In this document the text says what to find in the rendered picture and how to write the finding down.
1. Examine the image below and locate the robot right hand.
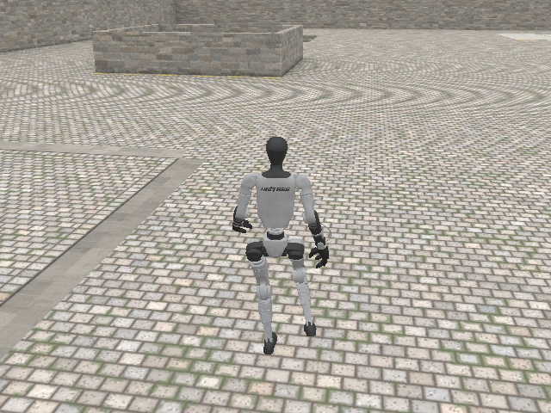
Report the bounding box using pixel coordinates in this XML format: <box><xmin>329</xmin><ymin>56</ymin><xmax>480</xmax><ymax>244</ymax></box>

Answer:
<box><xmin>309</xmin><ymin>246</ymin><xmax>329</xmax><ymax>268</ymax></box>

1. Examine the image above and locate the right robot foot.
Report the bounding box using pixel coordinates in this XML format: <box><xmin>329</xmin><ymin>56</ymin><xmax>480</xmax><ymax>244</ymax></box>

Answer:
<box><xmin>304</xmin><ymin>322</ymin><xmax>316</xmax><ymax>336</ymax></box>

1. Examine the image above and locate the robot left upper arm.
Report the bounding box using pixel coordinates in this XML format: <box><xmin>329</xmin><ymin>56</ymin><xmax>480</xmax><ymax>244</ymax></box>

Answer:
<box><xmin>235</xmin><ymin>173</ymin><xmax>258</xmax><ymax>219</ymax></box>

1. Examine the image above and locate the robot right forearm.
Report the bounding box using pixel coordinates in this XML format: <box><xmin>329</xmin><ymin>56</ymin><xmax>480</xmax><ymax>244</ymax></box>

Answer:
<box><xmin>308</xmin><ymin>210</ymin><xmax>327</xmax><ymax>250</ymax></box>

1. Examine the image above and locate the robot left forearm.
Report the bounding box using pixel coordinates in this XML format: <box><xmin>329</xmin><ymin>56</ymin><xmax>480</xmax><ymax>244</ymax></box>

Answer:
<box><xmin>232</xmin><ymin>206</ymin><xmax>244</xmax><ymax>227</ymax></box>

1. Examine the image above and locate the robot left hand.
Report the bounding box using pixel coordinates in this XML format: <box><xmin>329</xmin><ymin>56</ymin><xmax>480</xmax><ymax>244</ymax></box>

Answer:
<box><xmin>232</xmin><ymin>220</ymin><xmax>252</xmax><ymax>233</ymax></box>

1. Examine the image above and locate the robot right upper arm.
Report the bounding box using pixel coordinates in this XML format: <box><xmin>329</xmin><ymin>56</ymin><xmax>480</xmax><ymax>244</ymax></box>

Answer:
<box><xmin>294</xmin><ymin>174</ymin><xmax>316</xmax><ymax>224</ymax></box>

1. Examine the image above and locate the humanoid robot head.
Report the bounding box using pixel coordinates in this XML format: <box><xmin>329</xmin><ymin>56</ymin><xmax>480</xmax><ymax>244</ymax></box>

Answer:
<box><xmin>262</xmin><ymin>137</ymin><xmax>291</xmax><ymax>178</ymax></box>

